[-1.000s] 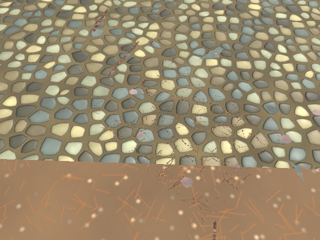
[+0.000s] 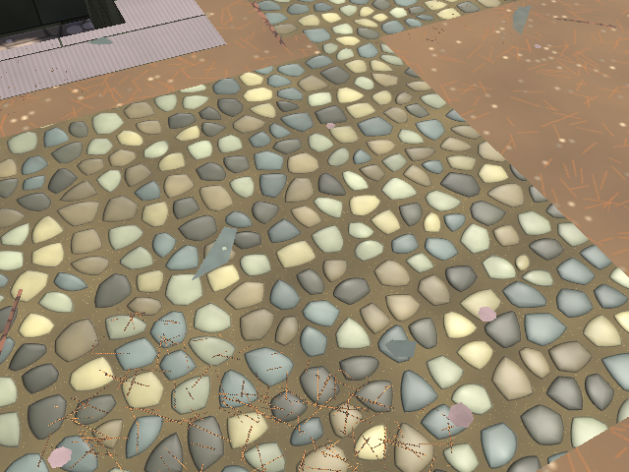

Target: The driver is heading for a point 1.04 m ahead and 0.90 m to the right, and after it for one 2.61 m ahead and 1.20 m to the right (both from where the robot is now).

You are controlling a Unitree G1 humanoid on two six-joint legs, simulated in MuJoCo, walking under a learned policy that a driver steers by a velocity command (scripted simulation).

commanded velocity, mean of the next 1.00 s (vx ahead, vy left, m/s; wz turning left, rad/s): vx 0.50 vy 0.00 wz -0.60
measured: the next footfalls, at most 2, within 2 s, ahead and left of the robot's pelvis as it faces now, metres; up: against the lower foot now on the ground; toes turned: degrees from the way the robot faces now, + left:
right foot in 0.28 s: +0.30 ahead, -0.17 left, +0.00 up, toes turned -13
left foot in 0.78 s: +0.64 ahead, -0.07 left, +0.00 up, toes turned -31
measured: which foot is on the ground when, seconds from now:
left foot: down 0.00-0.28, up 0.30-0.76, down 0.78-1.00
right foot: up 0.00-0.26, down 0.28-0.78, up 0.80-1.00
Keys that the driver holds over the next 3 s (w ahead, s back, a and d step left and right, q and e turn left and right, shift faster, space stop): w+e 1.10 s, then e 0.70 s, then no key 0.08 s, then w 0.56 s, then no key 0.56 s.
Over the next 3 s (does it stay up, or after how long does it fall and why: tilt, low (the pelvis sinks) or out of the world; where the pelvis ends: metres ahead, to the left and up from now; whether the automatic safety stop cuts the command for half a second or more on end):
stays up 0.86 -0.62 -0.01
